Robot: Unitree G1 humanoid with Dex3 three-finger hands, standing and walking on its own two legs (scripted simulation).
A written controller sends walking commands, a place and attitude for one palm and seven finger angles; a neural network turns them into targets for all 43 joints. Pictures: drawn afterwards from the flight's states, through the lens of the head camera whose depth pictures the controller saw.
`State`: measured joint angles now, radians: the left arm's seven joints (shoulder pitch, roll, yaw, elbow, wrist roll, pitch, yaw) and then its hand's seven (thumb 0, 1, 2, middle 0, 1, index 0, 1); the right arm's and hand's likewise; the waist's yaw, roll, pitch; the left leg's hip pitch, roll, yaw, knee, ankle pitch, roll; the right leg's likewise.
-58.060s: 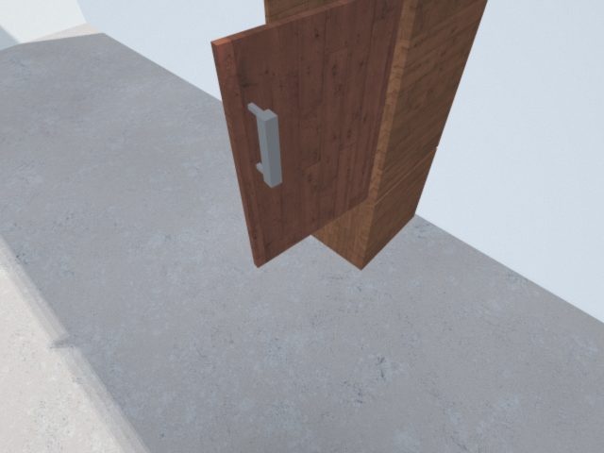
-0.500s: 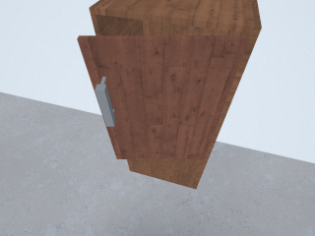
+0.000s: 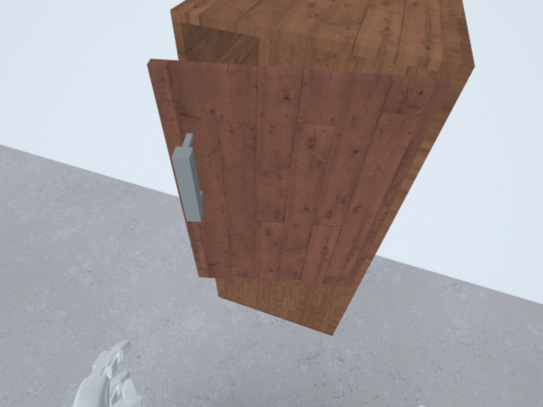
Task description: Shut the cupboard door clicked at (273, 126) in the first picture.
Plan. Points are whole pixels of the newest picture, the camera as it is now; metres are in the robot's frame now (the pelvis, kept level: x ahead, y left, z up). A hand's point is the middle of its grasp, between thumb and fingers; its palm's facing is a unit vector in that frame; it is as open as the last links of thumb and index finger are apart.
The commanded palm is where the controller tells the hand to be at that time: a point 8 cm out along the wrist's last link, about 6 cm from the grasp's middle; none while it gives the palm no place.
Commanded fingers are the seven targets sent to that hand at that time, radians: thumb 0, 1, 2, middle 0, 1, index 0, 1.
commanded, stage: raise the hand and make a fist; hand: left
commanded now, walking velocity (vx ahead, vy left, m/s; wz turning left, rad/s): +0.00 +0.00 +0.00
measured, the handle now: (192, 178) +0.46 +0.17 +0.07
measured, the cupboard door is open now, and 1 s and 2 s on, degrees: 16 16 16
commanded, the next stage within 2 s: bring the fist close to the handle in 1.80 s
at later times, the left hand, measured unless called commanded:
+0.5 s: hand (158, 381) +0.15 +0.15 +0.01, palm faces +0.01 -1.00 -0.09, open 5.2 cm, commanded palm +0.13 +0.22 -0.01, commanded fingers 0.00 0.90 0.90 -0.77 -0.92 -0.77 -0.92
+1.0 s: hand (137, 350) +0.19 +0.19 +0.02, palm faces -0.02 -1.00 -0.03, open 3.2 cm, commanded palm +0.16 +0.25 +0.04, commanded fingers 0.00 0.90 0.90 -1.23 -1.42 -1.23 -1.42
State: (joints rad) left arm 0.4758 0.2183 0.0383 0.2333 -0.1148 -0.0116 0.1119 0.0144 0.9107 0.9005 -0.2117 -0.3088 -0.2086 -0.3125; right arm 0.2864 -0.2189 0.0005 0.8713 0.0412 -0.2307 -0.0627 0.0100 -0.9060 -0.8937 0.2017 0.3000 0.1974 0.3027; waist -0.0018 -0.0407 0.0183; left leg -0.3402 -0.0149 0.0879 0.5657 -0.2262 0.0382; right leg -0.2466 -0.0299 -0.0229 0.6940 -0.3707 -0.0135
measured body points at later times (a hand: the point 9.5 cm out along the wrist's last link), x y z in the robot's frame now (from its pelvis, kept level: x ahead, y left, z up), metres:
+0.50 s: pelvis -0.03 -0.04 -0.09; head +0.01 -0.04 +0.36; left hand +0.15 +0.21 +0.02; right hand +0.20 -0.25 -0.15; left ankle +0.05 +0.09 -0.73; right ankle -0.04 -0.12 -0.73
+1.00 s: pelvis -0.02 +0.01 -0.05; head +0.03 +0.02 +0.40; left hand +0.18 +0.24 +0.03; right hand +0.17 -0.23 -0.11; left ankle +0.05 +0.09 -0.73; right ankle -0.04 -0.12 -0.73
